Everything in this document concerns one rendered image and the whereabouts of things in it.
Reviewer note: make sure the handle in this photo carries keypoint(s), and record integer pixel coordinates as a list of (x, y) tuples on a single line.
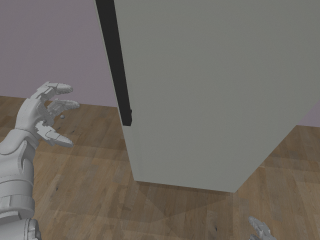
[(108, 21)]

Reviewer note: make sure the robot left forearm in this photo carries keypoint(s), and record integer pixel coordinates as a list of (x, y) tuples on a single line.
[(17, 152)]

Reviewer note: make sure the left robot upper arm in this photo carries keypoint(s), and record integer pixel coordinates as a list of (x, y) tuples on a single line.
[(24, 229)]

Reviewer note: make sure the fridge door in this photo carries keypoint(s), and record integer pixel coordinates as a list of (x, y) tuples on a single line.
[(214, 85)]

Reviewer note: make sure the robot right hand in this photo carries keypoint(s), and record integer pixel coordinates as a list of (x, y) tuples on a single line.
[(261, 228)]

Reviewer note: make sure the robot left hand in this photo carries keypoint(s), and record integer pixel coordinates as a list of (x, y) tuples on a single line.
[(33, 111)]

